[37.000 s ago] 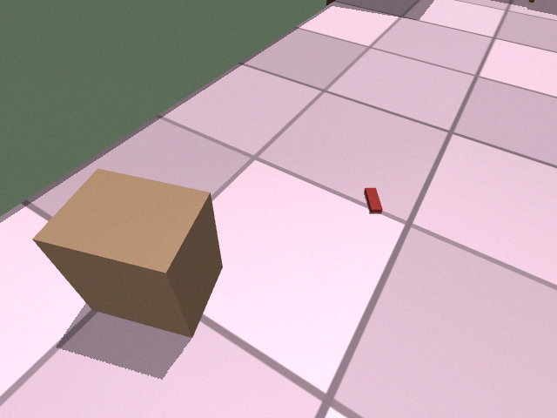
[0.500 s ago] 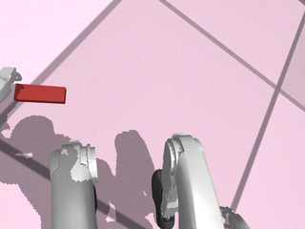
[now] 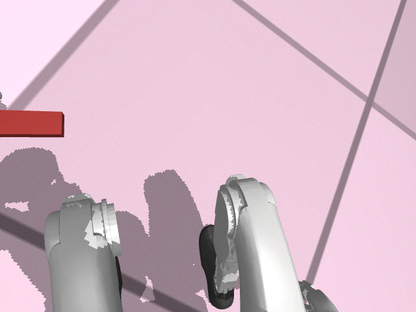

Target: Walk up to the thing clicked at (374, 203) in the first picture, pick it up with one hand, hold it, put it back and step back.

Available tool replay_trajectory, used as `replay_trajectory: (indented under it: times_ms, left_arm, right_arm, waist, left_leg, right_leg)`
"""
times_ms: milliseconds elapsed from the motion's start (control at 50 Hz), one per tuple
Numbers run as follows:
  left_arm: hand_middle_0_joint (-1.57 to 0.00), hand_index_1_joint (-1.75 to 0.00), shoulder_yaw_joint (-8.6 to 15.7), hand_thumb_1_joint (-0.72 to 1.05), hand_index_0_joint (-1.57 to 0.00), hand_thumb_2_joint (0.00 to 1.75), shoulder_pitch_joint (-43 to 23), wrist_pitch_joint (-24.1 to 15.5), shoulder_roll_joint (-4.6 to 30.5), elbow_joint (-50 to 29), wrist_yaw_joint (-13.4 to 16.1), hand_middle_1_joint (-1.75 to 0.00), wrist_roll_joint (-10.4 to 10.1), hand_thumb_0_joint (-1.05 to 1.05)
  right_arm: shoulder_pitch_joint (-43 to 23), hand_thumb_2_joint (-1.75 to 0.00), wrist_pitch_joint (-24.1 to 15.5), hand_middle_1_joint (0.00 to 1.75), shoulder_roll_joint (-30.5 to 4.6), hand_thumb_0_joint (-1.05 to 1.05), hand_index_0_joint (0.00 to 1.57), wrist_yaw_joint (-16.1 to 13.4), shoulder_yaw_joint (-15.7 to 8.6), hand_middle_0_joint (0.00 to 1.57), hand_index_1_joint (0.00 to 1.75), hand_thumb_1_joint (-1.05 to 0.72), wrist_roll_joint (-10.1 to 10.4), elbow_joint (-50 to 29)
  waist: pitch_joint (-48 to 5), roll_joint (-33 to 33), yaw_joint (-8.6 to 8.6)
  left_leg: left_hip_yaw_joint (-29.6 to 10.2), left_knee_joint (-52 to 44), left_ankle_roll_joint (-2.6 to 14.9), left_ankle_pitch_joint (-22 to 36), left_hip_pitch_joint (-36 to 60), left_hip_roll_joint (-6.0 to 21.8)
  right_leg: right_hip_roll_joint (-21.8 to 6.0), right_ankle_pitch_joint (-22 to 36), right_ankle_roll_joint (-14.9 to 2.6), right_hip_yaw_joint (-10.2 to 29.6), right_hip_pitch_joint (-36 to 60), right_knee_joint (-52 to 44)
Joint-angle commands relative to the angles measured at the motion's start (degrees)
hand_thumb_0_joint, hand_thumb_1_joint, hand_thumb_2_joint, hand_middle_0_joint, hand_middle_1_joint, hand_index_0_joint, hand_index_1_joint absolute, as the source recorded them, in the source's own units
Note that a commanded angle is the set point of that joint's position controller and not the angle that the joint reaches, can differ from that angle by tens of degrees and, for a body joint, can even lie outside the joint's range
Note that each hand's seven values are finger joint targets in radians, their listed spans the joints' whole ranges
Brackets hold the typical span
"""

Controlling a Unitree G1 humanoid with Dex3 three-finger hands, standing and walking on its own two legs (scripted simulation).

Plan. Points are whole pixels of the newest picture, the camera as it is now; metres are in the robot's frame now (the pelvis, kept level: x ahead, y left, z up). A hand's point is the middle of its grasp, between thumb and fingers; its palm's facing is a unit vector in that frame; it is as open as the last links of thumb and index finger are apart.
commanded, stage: rise first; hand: left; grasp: from above
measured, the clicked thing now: (25, 124) +0.49 +0.33 -0.30
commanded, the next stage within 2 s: approach in 1.66 s
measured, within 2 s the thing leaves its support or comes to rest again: neither
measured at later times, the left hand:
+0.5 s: hand out of the picture +0.43 +0.36 -0.19, palm faces -0.46 -0.07 -0.89, open 14.2 cm
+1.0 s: hand out of the picture +0.44 +0.36 -0.19, palm faces -0.48 -0.08 -0.87, open 14.1 cm
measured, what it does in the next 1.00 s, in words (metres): stands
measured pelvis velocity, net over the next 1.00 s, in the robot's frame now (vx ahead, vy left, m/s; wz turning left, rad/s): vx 0.00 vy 0.01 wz -0.04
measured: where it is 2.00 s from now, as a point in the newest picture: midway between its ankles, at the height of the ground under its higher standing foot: (166, 293)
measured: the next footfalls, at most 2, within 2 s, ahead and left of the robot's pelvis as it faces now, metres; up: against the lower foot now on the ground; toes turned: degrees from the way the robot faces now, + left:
none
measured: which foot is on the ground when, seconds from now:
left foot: down 0.00-1.00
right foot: down 0.00-1.00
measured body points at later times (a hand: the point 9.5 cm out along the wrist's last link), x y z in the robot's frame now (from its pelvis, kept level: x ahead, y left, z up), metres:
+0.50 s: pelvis +0.00 +0.00 -0.01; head +0.25 +0.11 +0.36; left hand +0.45 +0.36 -0.13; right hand +0.08 -0.27 -0.10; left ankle +0.07 +0.13 -0.28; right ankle +0.10 -0.13 -0.28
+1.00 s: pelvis +0.00 +0.01 -0.01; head +0.25 +0.11 +0.35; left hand +0.46 +0.36 -0.14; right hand +0.06 -0.27 -0.09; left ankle +0.07 +0.13 -0.28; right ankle +0.10 -0.13 -0.28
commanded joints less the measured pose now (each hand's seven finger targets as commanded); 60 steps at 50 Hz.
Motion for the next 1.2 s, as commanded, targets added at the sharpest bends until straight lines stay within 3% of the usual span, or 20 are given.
replay_trajectory:
  times_ms: [0, 120, 140, 200, 240, 340, 360, 400, 540, 600, 700, 720, 780, 840, 900, 960, 1000, 1080, 1140, 1180]
  left_arm:
    - [-0.06, -0.97, 1.88, -0.55, -0.06, 1.02, -15.41, -0.65, 17.58, -7.65, 1.96, -0.96, -1.95, 0.00]
    - [-0.06, -0.98, 1.67, -0.54, -0.06, 1.01, -15.62, -1.74, 17.93, -6.97, 2.95, -0.98, -1.59, 0.00]
    - [-0.06, -0.98, 1.73, -0.61, -0.03, 1.09, -15.15, -1.75, 17.90, -7.17, 3.25, -0.95, -1.24, 0.00]
    - [-0.06, -0.98, 2.11, -0.55, -0.05, 1.03, -16.94, -1.68, 18.07, -6.68, 4.42, -0.98, -0.98, 0.00]
    - [-0.07, -0.99, 1.74, -0.56, -0.06, 1.03, -16.04, -1.41, 17.64, -6.14, 4.99, -0.98, -0.60, 0.00]
    - [-0.06, -1.00, 0.46, -0.56, -0.05, 1.03, -17.42, -0.60, 17.35, -4.78, 5.45, -0.99, -0.12, 0.00]
    - [-0.06, -1.00, 1.49, -0.55, -0.06, 1.02, -17.80, -0.38, 18.11, -5.38, 5.74, -1.00, -0.22, 0.00]
    - [-0.06, -1.00, 1.10, -0.54, -0.06, 1.01, -17.61, 0.07, 17.74, -4.49, 5.83, -1.00, -0.46, 0.00]
    - [-0.06, -1.01, 0.47, -0.55, -0.06, 1.02, -18.29, 0.88, 18.16, -4.57, 5.19, -1.01, -0.83, 0.00]
    - [-0.06, -1.01, 0.33, -0.54, -0.06, 1.02, -18.61, 0.65, 18.72, -4.13, 4.97, -1.01, -0.44, 0.00]
    - [-0.06, -1.01, 0.42, -0.55, -0.06, 1.03, -17.84, 0.40, 19.75, -3.48, 4.46, -1.01, -0.26, 0.00]
    - [-0.07, -1.01, 0.32, -0.53, -0.07, 1.01, -18.56, 0.39, 19.64, -2.37, 4.46, -1.01, -0.67, 0.00]
    - [-0.07, -1.00, 1.28, -0.54, -0.07, 1.02, -18.68, -0.02, 21.70, -3.79, 4.48, -1.00, -0.83, 0.00]
    - [-0.07, -1.00, 0.53, -0.54, -0.07, 1.02, -18.53, -0.40, 20.52, -2.66, 4.28, -1.00, -0.95, 0.00]
    - [-0.07, -1.00, 1.29, -0.55, -0.06, 1.03, -18.09, -0.63, 22.25, -4.58, 4.10, -0.99, -0.38, 0.00]
    - [-0.07, -1.01, 0.33, -0.55, -0.06, 1.02, -18.24, -0.77, 20.61, -3.52, 4.04, -1.00, -1.03, 0.00]
    - [-0.07, -1.00, 1.75, -0.55, -0.06, 1.03, -18.41, -1.01, 22.53, -5.61, 4.38, -0.99, -0.85, 0.00]
    - [-0.07, -1.01, 0.44, -0.54, -0.07, 1.02, -18.53, -1.00, 20.37, -4.59, 4.26, -1.00, -0.87, 0.00]
    - [-0.07, -0.99, 1.14, -0.55, -0.06, 1.03, -18.78, -0.97, 21.01, -6.60, 4.47, -0.98, -0.51, 0.00]
    - [-0.07, -1.01, 0.29, -0.55, -0.07, 1.02, -18.05, -0.45, 20.07, -4.50, 4.29, -1.00, -0.40, 0.00]
  right_arm:
    - [10.53, -0.90, 0.08, 0.30, -15.41, 0.00, 0.20, -0.57, -3.86, 0.20, 0.30, -0.90, -0.30, -0.72]
    - [9.92, -0.90, 0.16, 0.30, -15.78, 0.00, 0.20, -0.47, -3.25, 0.20, 0.30, -0.90, -0.68, -0.87]
    - [9.98, -0.90, 0.10, 0.30, -15.91, 0.00, 0.20, -0.52, -3.18, 0.20, 0.30, -0.90, -0.73, -0.83]
    - [10.07, -0.90, -0.03, 0.30, -16.14, 0.00, 0.20, -0.36, -3.04, 0.20, 0.30, -0.90, -0.88, -0.81]
    - [10.26, -0.90, -0.09, 0.30, -16.03, 0.00, 0.20, -0.31, -2.80, 0.20, 0.30, -0.90, -0.87, -0.58]
    - [9.94, -0.90, -0.71, 0.30, -16.15, 0.00, 0.20, -0.10, -2.58, 0.20, 0.30, -0.91, -0.87, -0.71]
    - [10.29, -0.90, -0.86, 0.30, -16.49, 0.00, 0.20, -0.13, -2.67, 0.20, 0.30, -0.90, -0.92, -0.74]
    - [10.00, -0.90, -1.03, 0.30, -16.28, 0.00, 0.20, -0.09, -2.49, 0.20, 0.30, -0.90, -0.79, -0.81]
    - [10.19, -0.90, -1.22, 0.30, -16.29, 0.00, 0.20, -0.02, -1.78, 0.20, 0.30, -0.91, -0.79, -1.07]
    - [10.50, -0.90, -1.25, 0.30, -16.52, 0.00, 0.20, 0.00, -1.36, 0.20, 0.30, -0.91, -0.87, -1.52]
    - [10.67, -0.90, -1.31, 0.30, -16.68, 0.00, 0.20, 0.02, -0.77, 0.20, 0.30, -0.91, -0.94, -1.59]
    - [10.59, -0.90, -1.32, 0.30, -16.81, 0.00, 0.20, 0.06, -0.72, 0.20, 0.30, -0.91, -0.83, -1.77]
    - [10.42, -0.90, -1.42, 0.30, -17.20, 0.00, 0.20, -0.08, -0.51, 0.20, 0.30, -0.91, -0.65, -2.03]
    - [10.23, -0.90, -1.41, 0.30, -17.18, 0.00, 0.20, 0.04, -0.23, 0.20, 0.30, -0.90, -0.90, -2.27]
    - [10.33, -0.90, -1.35, 0.30, -17.24, 0.00, 0.20, 0.01, -0.10, 0.20, 0.30, -0.90, -0.93, -2.50]
    - [10.31, -0.90, -1.51, 0.30, -17.21, 0.00, 0.20, 0.07, -0.06, 0.20, 0.30, -0.91, -0.88, -2.33]
    - [10.68, -0.90, -1.48, 0.30, -17.42, 0.00, 0.20, -0.01, -0.14, 0.20, 0.30, -0.91, -0.86, -2.54]
    - [10.58, -0.90, -1.52, 0.30, -17.20, 0.00, 0.20, 0.15, -0.28, 0.20, 0.30, -0.91, -0.58, -2.83]
    - [11.14, -0.90, -1.45, 0.30, -17.27, 0.00, 0.20, 0.18, -0.30, 0.20, 0.30, -0.90, -0.84, -2.47]
    - [10.64, -0.90, -1.55, 0.30, -17.01, 0.00, 0.20, 0.33, -0.50, 0.20, 0.30, -0.91, -0.58, -2.56]
  waist:
    - [-38.13, 19.39, 0.62]
    - [-36.76, 21.23, 0.48]
    - [-37.02, 21.16, 0.62]
    - [-37.64, 20.54, -0.51]
    - [-37.43, 21.44, 0.05]
    - [-36.24, 23.01, -0.96]
    - [-36.94, 22.15, -0.82]
    - [-36.31, 21.92, -0.86]
    - [-36.34, 22.00, -1.16]
    - [-36.57, 22.84, -2.08]
    - [-36.32, 22.82, -1.86]
    - [-35.26, 21.99, -2.57]
    - [-36.05, 23.73, -1.85]
    - [-34.07, 23.06, -2.61]
    - [-36.32, 24.48, -1.81]
    - [-33.76, 22.54, -2.72]
    - [-35.72, 24.09, -1.93]
    - [-34.27, 24.09, -2.76]
    - [-36.25, 24.75, -2.22]
    - [-34.94, 24.67, -2.26]
  left_leg:
    - [7.54, -13.22, 3.12, 11.69, 30.73, -0.81]
    - [7.07, -13.56, 2.79, 9.74, 31.11, -0.70]
    - [7.17, -13.24, 2.81, 10.95, 32.07, -0.63]
    - [6.72, -12.56, 2.89, 11.51, 31.66, -0.49]
    - [6.90, -12.87, 2.81, 12.20, 32.20, -0.58]
    - [6.53, -13.07, 2.62, 11.68, 32.48, -0.41]
    - [6.47, -12.86, 2.65, 12.37, 32.94, -0.35]
    - [6.67, -12.81, 2.69, 11.31, 31.70, -0.42]
    - [6.48, -12.87, 2.67, 11.51, 31.41, -0.41]
    - [6.28, -12.80, 2.60, 11.67, 31.51, -0.38]
    - [6.17, -12.25, 2.70, 13.70, 32.76, -0.22]
    - [5.97, -12.25, 2.74, 12.64, 31.22, -0.24]
    - [6.06, -12.47, 2.57, 12.95, 32.69, -0.08]
    - [5.68, -12.99, 2.46, 11.13, 31.36, -0.08]
    - [5.79, -12.68, 2.48, 12.37, 33.14, 0.00]
    - [5.65, -12.43, 2.67, 10.68, 30.91, 0.05]
    - [5.70, -12.77, 2.45, 11.99, 32.92, -0.01]
    - [5.26, -13.01, 2.34, 11.60, 32.28, 0.04]
    - [5.60, -12.99, 2.39, 12.51, 33.00, -0.06]
    - [5.51, -13.04, 2.39, 12.54, 33.45, 0.05]
  right_leg:
    - [2.09, 12.37, -4.56, -5.39, 16.94, -13.08]
    - [2.30, 10.40, -4.97, -5.98, 15.21, -12.63]
    - [2.32, 11.28, -4.87, -6.04, 15.46, -12.68]
    - [2.38, 12.29, -4.72, -6.39, 15.31, -12.00]
    - [2.38, 12.60, -4.80, -6.14, 15.27, -12.10]
    - [2.43, 12.23, -4.98, -6.65, 13.84, -11.56]
    - [2.39, 12.91, -4.81, -6.85, 14.21, -11.55]
    - [2.38, 12.30, -4.81, -6.68, 14.23, -11.73]
    - [2.45, 12.56, -4.81, -6.84, 15.16, -11.73]
    - [2.60, 12.87, -4.83, -7.03, 15.63, -11.68]
    - [2.56, 14.34, -4.69, -6.93, 16.06, -11.67]
    - [2.58, 13.67, -4.65, -7.12, 15.55, -11.55]
    - [2.59, 13.65, -4.69, -6.96, 16.01, -11.73]
    - [2.63, 12.25, -4.79, -7.57, 15.11, -11.57]
    - [2.77, 13.04, -4.83, -7.30, 16.02, -11.61]
    - [2.86, 12.12, -4.67, -7.41, 15.44, -12.08]
    - [2.70, 12.82, -4.70, -7.49, 16.16, -11.83]
    - [2.69, 12.62, -4.76, -7.76, 14.65, -11.50]
    - [2.71, 13.49, -4.69, -7.62, 16.19, -11.78]
    - [2.73, 13.14, -4.83, -7.55, 14.41, -11.56]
